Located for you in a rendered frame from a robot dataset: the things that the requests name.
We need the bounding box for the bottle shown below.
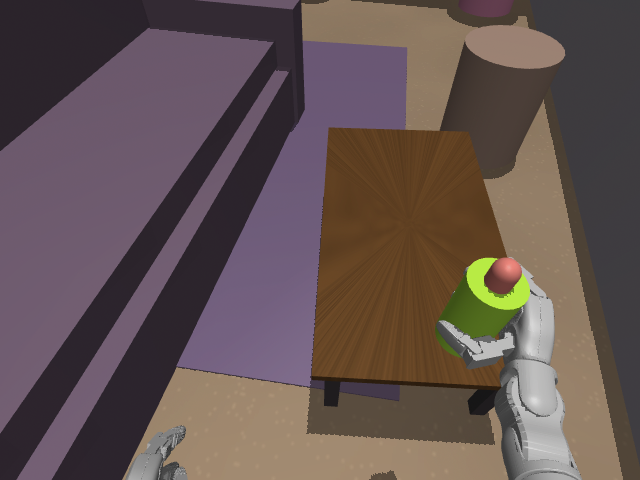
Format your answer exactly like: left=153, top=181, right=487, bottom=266
left=435, top=257, right=530, bottom=358

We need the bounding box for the coffee table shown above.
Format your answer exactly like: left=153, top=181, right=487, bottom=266
left=312, top=127, right=507, bottom=415

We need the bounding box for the right robot arm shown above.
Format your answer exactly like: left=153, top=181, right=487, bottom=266
left=494, top=358, right=582, bottom=480

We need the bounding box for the right robot hand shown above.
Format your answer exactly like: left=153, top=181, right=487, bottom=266
left=436, top=257, right=555, bottom=370

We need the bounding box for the sofa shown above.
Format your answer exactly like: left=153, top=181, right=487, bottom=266
left=0, top=0, right=305, bottom=480

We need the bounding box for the left robot hand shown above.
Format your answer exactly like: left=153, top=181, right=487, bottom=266
left=125, top=426, right=188, bottom=480

